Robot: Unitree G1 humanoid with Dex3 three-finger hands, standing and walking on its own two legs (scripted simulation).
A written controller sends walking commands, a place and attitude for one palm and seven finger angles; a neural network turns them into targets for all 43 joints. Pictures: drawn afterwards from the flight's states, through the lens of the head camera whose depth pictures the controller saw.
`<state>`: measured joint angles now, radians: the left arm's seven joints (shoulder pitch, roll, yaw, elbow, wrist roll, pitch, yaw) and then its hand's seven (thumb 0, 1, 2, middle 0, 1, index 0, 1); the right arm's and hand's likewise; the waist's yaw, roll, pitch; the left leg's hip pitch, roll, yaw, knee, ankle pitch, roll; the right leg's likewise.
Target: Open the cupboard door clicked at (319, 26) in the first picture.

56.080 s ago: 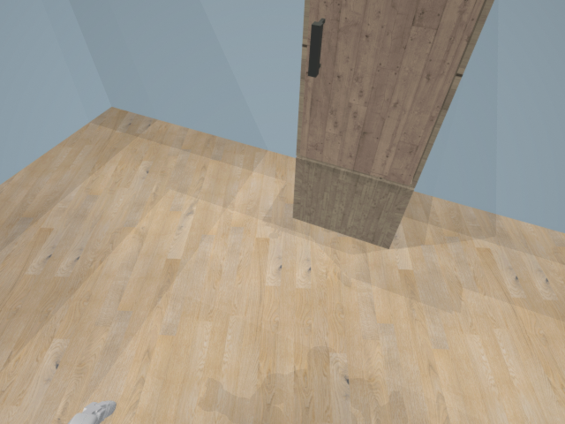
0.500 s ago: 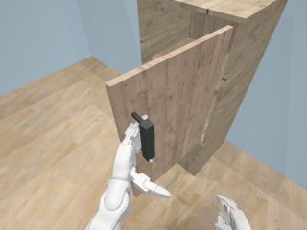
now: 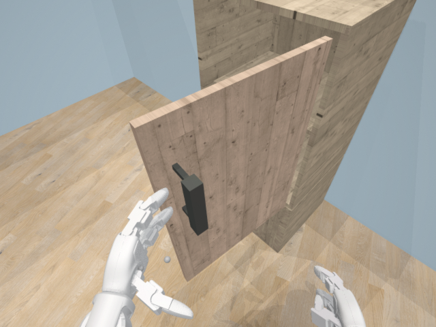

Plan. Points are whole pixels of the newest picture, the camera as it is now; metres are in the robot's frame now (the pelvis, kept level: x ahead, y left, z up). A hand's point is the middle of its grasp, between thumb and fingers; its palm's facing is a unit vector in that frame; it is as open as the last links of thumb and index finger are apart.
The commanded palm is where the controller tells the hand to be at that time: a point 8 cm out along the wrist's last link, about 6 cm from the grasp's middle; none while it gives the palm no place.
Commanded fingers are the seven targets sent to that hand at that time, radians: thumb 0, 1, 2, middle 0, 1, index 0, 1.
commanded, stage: slide the hand sideways off the handle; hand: left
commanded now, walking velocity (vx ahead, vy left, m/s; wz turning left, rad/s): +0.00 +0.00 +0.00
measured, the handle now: (189, 199) +0.32 +0.08 +0.09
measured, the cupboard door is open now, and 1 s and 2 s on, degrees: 83 83 83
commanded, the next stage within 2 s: draw the hand back to the body in 0.28 s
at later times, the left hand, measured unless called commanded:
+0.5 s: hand (136, 277) +0.18 +0.13 +0.09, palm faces -0.07 -1.00 -0.02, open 16.3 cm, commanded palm +0.15 +0.19 +0.10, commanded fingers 0.00 -0.50 0.30 -0.15 -0.30 -0.15 -0.30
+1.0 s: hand (68, 265) +0.18 +0.22 +0.13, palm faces +0.16 -0.96 -0.24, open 15.6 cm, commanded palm +0.14 +0.26 +0.15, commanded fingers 0.00 -0.08 0.48 -0.17 -0.30 -0.17 -0.30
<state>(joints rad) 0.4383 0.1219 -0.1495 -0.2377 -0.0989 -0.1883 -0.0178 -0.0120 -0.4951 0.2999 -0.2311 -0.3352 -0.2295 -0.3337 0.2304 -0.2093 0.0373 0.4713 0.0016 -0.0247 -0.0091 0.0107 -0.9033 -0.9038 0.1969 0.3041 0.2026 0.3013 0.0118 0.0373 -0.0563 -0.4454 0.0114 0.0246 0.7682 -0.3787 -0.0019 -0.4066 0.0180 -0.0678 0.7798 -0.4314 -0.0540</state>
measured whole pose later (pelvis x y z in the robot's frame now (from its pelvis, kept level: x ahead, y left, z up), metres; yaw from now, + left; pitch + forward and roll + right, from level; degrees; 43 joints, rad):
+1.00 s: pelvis -0.01 +0.03 +0.01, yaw +1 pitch +0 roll -2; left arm 0.55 0.28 0.11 -0.45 -0.12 -0.06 -0.01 -0.01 -0.36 0.36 -0.16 -0.30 -0.16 -0.30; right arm 0.24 -0.22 0.05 0.53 0.02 -0.15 -0.10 0.01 -0.90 -0.90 0.20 0.30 0.20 0.30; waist 0.05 0.06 -0.04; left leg -0.36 0.00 0.01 0.72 -0.35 0.03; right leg -0.28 0.01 -0.08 0.66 -0.37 -0.02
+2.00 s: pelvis +0.01 +0.02 +0.03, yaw +0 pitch -5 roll -1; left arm 0.49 0.34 0.31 -0.40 -0.06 -0.07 0.12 0.02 0.89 0.90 -0.21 -0.30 -0.21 -0.30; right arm 0.19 -0.22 0.02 0.65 0.00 -0.09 -0.07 0.01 -0.90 -0.90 0.20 0.30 0.20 0.30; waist 0.07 0.06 0.03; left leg -0.10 0.00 0.04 0.42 -0.24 0.02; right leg -0.03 0.02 -0.05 0.37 -0.25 -0.02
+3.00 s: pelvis -0.12 +0.06 +0.01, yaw +2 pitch -2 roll -2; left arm 0.54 0.41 0.44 -0.56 -0.01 -0.22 0.17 0.01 0.89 0.90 -0.21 -0.30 -0.21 -0.30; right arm 0.21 -0.20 -0.01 0.60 -0.01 -0.07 -0.07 0.01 -0.90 -0.90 0.20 0.30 0.21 0.30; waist 0.02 -0.01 0.06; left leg -0.49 -0.03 0.03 0.76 -0.36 0.02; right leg -0.39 0.01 0.00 0.57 -0.13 0.00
